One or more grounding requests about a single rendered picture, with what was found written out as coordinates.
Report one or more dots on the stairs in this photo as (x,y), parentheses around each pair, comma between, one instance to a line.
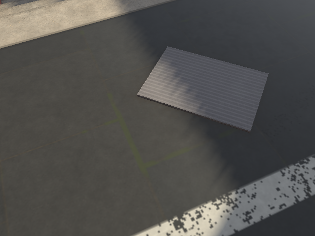
(8,7)

